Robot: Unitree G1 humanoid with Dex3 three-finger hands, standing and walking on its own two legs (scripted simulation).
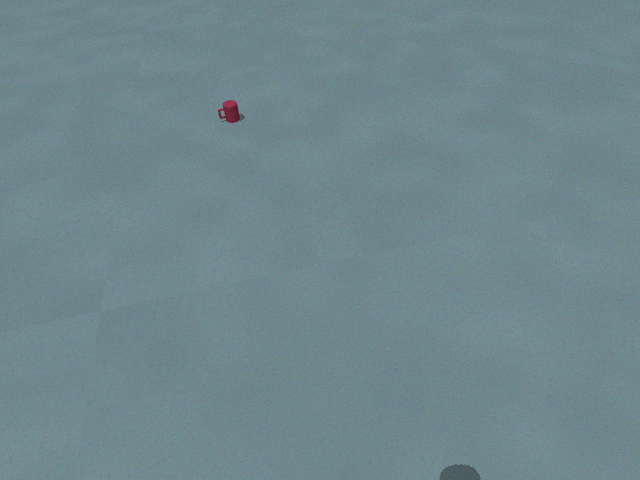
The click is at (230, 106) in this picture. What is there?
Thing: mug
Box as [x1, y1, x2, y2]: [218, 100, 239, 122]
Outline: 225,101 223,103 223,107 218,109 220,118 225,117 226,120 229,122 237,121 239,119 236,102 233,100
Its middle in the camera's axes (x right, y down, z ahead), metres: -0.53 -0.73 +2.29
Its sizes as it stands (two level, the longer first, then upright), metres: 0.116 0.082 0.101
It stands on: the floor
